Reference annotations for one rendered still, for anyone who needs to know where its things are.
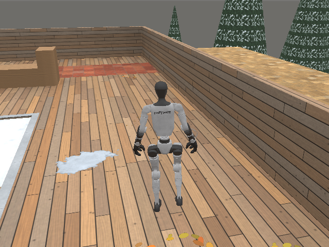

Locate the humanoid robot head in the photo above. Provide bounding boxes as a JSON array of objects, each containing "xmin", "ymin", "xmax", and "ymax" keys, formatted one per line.
[{"xmin": 153, "ymin": 81, "xmax": 171, "ymax": 106}]

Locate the left robot shin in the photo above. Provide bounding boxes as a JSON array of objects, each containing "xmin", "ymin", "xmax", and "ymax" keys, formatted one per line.
[{"xmin": 152, "ymin": 171, "xmax": 160, "ymax": 205}]

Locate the robot left forearm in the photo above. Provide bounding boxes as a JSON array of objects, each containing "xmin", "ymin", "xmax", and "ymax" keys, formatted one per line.
[{"xmin": 134, "ymin": 126, "xmax": 144, "ymax": 146}]

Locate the left robot upper arm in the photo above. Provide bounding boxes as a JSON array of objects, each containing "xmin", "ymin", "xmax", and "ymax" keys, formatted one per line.
[{"xmin": 139, "ymin": 104, "xmax": 152, "ymax": 133}]

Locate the robot right hand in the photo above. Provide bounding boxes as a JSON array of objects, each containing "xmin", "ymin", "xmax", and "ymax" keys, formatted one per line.
[{"xmin": 186, "ymin": 141, "xmax": 197, "ymax": 153}]

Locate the robot right forearm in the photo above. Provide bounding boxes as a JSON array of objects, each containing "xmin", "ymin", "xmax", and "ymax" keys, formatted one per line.
[{"xmin": 184, "ymin": 123, "xmax": 196, "ymax": 143}]

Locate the robot left hand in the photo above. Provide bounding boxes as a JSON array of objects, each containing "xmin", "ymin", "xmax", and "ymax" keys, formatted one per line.
[{"xmin": 133, "ymin": 144, "xmax": 145, "ymax": 156}]

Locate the right robot upper arm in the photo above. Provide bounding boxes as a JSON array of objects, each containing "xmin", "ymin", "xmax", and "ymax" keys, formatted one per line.
[{"xmin": 173, "ymin": 103, "xmax": 189, "ymax": 131}]

